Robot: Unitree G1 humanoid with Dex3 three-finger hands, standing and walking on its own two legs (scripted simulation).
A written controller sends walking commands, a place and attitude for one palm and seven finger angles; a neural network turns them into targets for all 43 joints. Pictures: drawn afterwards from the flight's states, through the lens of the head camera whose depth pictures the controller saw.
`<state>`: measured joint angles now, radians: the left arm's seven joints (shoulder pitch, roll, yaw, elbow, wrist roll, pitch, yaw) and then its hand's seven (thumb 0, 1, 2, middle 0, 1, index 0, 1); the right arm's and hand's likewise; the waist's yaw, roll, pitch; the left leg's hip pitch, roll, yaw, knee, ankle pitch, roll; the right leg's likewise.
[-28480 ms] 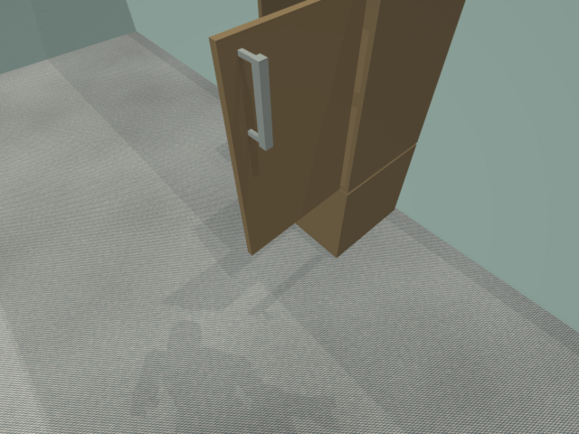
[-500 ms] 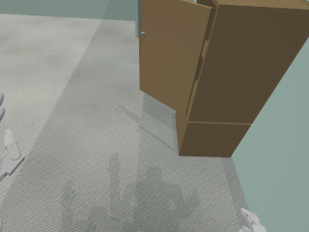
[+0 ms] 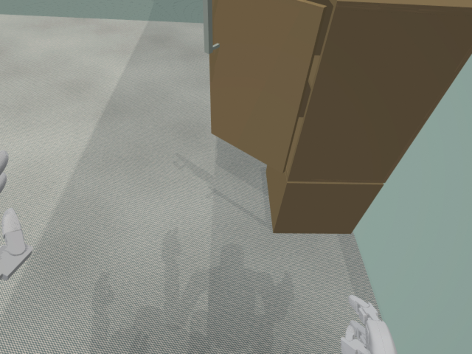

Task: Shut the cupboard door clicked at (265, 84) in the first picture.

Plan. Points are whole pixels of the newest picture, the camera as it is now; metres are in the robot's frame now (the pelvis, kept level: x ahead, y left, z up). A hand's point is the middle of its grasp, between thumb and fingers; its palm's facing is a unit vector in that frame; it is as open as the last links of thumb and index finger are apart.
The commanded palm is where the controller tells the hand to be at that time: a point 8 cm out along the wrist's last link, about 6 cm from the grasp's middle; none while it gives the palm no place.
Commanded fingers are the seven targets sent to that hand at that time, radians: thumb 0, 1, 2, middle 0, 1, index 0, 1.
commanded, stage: stop stepping back and stand still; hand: left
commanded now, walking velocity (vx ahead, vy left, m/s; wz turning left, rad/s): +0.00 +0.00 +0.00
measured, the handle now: (212, 22) +0.99 +0.13 +0.14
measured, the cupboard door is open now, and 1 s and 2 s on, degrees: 51 51 51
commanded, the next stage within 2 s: let the arm hang, fingers relaxed in 0.34 s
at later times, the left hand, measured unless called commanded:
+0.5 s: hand (16, 285) +0.18 +0.30 +0.10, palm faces +0.33 -0.81 -0.48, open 7.4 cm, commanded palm none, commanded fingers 0.00 0.90 0.90 -0.20 -0.30 -0.20 -0.30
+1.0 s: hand out of the picture -0.11 +0.21 -0.17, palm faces +0.05 -0.98 -0.21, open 7.3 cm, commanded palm none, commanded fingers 0.00 0.90 0.90 -0.20 -0.30 -0.20 -0.30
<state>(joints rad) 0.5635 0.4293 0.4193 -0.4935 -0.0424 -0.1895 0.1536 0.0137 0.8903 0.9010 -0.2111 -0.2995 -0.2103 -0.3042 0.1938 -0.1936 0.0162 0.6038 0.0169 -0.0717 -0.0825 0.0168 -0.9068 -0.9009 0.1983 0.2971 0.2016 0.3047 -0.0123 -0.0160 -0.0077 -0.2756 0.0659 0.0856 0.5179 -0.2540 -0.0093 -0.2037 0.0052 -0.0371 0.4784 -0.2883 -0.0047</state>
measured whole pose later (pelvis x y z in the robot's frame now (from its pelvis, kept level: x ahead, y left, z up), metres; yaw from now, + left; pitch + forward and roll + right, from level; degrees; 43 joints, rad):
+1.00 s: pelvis -0.04 +0.02 +0.00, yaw +2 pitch -1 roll -1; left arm 0.38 0.19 0.01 1.15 0.02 0.03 0.02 0.01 0.94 0.90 -0.20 -0.30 -0.20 -0.30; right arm 0.31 -0.19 -0.01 1.10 -0.01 0.03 -0.03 0.01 -0.91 -0.90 0.20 0.30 0.20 0.30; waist 0.00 0.01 0.05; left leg -0.29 0.02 0.06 0.47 -0.17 0.03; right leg -0.20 -0.04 -0.06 0.43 -0.22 0.02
